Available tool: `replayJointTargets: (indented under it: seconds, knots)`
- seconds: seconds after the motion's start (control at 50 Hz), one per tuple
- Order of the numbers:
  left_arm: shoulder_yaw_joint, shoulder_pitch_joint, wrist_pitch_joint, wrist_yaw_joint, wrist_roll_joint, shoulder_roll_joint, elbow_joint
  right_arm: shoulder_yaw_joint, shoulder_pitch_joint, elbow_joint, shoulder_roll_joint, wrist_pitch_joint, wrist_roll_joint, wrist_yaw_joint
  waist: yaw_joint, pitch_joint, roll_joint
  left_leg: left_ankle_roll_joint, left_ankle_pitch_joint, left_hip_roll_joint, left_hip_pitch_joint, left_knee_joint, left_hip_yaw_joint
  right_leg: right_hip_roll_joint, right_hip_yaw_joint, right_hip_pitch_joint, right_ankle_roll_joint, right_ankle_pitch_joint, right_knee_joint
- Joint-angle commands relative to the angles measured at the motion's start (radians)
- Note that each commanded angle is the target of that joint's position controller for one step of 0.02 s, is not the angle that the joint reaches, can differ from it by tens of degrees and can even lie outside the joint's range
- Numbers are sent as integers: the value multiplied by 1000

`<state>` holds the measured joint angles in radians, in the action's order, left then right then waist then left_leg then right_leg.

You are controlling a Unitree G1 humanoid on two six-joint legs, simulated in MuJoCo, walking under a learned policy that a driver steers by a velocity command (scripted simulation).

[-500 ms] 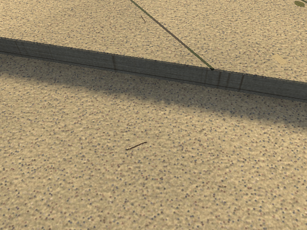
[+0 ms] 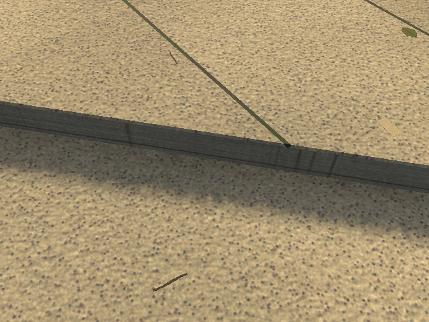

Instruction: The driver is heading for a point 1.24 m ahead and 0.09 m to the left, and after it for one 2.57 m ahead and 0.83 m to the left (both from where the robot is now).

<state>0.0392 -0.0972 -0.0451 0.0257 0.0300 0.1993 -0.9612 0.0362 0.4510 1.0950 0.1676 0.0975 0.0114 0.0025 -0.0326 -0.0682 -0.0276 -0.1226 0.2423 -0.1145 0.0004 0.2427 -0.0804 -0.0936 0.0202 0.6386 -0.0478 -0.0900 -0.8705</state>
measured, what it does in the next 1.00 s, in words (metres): walks ahead: right foot, then left foot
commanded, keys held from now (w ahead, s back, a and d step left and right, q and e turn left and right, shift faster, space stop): w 1.00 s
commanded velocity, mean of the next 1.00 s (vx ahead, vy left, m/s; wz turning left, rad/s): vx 0.50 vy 0.00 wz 0.00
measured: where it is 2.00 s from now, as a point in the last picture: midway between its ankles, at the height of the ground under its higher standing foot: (199, 134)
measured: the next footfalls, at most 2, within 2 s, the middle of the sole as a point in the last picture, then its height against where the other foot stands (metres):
right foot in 0.20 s outside the picture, level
left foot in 0.72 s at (183, 282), level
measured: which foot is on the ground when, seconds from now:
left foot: down 0.00-0.22, up 0.24-0.70, down 0.72-1.00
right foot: up 0.00-0.18, down 0.20-0.74, up 0.76-1.00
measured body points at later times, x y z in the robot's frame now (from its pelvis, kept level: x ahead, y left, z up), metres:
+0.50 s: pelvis +0.29 -0.03 +0.00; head +0.31 -0.03 +0.45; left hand +0.23 +0.21 -0.14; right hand +0.40 -0.27 -0.13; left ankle +0.40 +0.13 -0.68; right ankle +0.25 -0.08 -0.74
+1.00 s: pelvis +0.57 +0.04 +0.00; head +0.59 +0.05 +0.45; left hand +0.66 +0.28 -0.14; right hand +0.55 -0.22 -0.14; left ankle +0.55 +0.09 -0.74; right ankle +0.62 -0.12 -0.67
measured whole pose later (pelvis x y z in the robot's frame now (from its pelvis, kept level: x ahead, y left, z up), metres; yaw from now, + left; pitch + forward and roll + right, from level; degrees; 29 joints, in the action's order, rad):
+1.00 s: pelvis +0.57 +0.04 +0.00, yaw +0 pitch +0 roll +0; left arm 0.05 -0.19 -0.05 0.03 0.04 0.22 -0.97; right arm 0.05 0.37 1.05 0.20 0.10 0.01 0.01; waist -0.01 -0.03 -0.04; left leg -0.10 0.17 -0.07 0.10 0.27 -0.10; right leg -0.10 0.00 0.58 -0.05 -0.19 -1.02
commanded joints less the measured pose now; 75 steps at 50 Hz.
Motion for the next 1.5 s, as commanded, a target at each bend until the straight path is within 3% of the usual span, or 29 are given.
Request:
replayJointTargets:
  seconds: [0.02,0.12,0.18,0.2,0.22,0.24,0.26,0.3,0.34,0.4,0.52,0.62,0.68,0.72,0.74,0.76,0.78,0.82,0.86,0.94,1.16,1.22,1.26,1.28,1.3,1.32,1.34,1.38,1.5]
  knots:
    - [-12,90,-7,5,-13,17,70,7,46,-35,106,13,-4,-5,-1,-42,91,-3,-669,237,111,-85,96,46,84,-98,-4,124,165]
    - [-7,136,-19,-8,-16,54,97,6,92,-10,126,5,12,-21,5,-28,100,-14,-892,296,-102,5,97,100,101,-116,-59,31,287]
    - [23,-142,-34,-28,-11,101,12,13,40,-17,156,-2,19,-28,132,102,113,-12,-1058,296,-121,329,83,158,97,-397,-119,-56,378]
    - [41,-307,-41,-38,8,142,-31,10,13,-35,146,-1,7,-23,205,185,81,-8,-838,270,44,557,67,60,-6,-640,-160,-41,411]
    - [72,-422,-40,-42,35,254,-41,-8,95,-68,56,0,-25,-11,180,333,-112,29,-218,126,363,969,3,-249,-430,-942,-293,-67,426]
    - [68,-370,-21,-26,0,216,-41,12,103,-54,108,-5,-19,-8,151,359,-84,27,275,29,563,1152,96,-324,-717,-963,-360,-159,568]
    - [57,-241,-19,-21,-25,175,-22,21,-3,-87,132,-9,0,-10,103,164,-18,17,185,108,651,1141,137,-280,-565,-799,-316,-272,616]
    - [27,-145,-34,-17,-19,69,-15,24,-82,-107,106,-10,6,-1,45,6,34,22,81,172,594,1013,135,-195,-368,-546,-236,-172,699]
    - [12,-175,-51,-28,-20,38,-45,17,-48,-98,56,-35,28,10,-2,-6,6,50,51,197,494,918,124,-127,-242,-437,-184,-65,727]
    - [21,-246,-72,-31,-20,95,-71,19,-119,-133,61,-55,31,22,-10,-15,-6,80,-20,213,542,834,87,-101,-162,-436,-185,61,754]
    - [13,-353,-69,-27,-21,99,-83,8,-388,-231,67,-55,13,29,57,-37,-28,107,-222,209,610,514,19,-56,-66,-534,-148,233,765]
    - [11,-431,-66,-38,-11,108,-109,5,-511,-281,82,-44,10,27,93,-41,-46,71,-215,175,627,360,2,-107,-62,-716,-147,349,715]
    - [17,-399,-62,-46,-6,132,-109,16,-456,-275,107,-30,13,22,45,-11,-58,24,-101,131,517,291,-11,-130,-40,-776,-126,600,596]
    - [20,-361,-57,-44,-10,142,-102,40,-196,-188,145,-14,22,7,-68,125,-36,-20,-122,77,208,204,-31,-89,1,-727,-94,725,304]
    - [10,-354,-58,-41,-19,118,-78,60,-23,-146,208,-6,45,-5,-127,238,19,-64,-75,224,-58,201,120,-48,27,-532,-77,459,50]
    - [-8,-474,-57,-29,-65,19,-56,91,66,-132,317,-10,58,-4,-91,374,273,-211,27,523,-348,120,618,139,88,-158,-28,-184,-363]
    - [18,-418,-56,-30,-34,112,-68,83,-14,-138,271,-23,20,6,-66,343,150,-195,54,506,-288,31,732,134,-64,-52,-49,-380,-463]
    - [17,-287,-62,-24,-26,88,-30,50,-185,-161,162,-14,6,14,-3,106,53,-138,-59,435,-14,-20,456,44,-72,-30,-53,-226,-401]
    - [17,-289,-40,-16,-1,58,-33,29,-201,-135,100,-2,2,8,54,47,73,-79,-185,352,131,-63,302,3,-63,-114,-37,-184,-299]
    - [18,-247,-9,1,14,43,-18,28,-119,-97,136,19,-4,0,73,40,88,-80,-340,316,150,-97,196,-7,-22,-98,-3,-125,-216]
    - [-4,122,-17,-5,-10,45,106,17,39,-46,150,14,7,-11,-15,-22,101,-65,-536,312,-39,-74,108,34,56,-51,10,42,254]
    - [4,-14,-27,-26,-6,55,68,19,22,-41,148,12,14,-21,44,31,120,-60,-816,327,-49,90,81,92,81,-230,-40,-86,272]
    - [28,-265,-45,-41,11,88,-19,22,-23,-51,166,9,3,-18,153,127,68,-29,-833,268,28,404,47,131,93,-514,-76,-30,416]
    - [55,-424,-54,-51,32,183,-50,11,-30,-85,136,12,-9,-15,201,224,-24,0,-493,213,233,693,15,-75,-132,-747,-127,-4,441]
    - [77,-433,-48,-44,35,278,-48,-6,103,-94,26,6,-33,-9,111,291,-239,39,289,34,542,1045,-6,-358,-594,-906,-288,120,547]
    - [72,-351,-36,-32,-10,221,-38,17,43,-85,113,-9,5,-10,101,246,-55,23,242,101,599,1105,129,-311,-602,-795,-285,-96,587]
    - [51,-242,-34,-26,-18,145,-15,21,-46,-109,110,-10,16,-2,70,110,-33,22,157,139,647,1098,123,-268,-478,-660,-255,-217,625]
    - [23,-200,-41,-27,-14,52,-20,26,-98,-124,98,-15,24,10,27,17,-17,31,48,192,612,1020,117,-172,-321,-505,-180,-185,703]
    - [21,-353,-67,-36,-14,79,-85,23,-156,-149,46,-64,37,28,4,17,-18,96,-33,212,745,1106,53,-115,-162,-485,-188,65,704]
Keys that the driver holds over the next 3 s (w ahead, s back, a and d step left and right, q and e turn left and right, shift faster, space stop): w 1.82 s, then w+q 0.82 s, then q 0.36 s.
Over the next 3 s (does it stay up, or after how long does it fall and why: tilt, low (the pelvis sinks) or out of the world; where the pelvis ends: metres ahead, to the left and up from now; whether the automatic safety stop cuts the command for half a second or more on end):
stays up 1.65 0.21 0.13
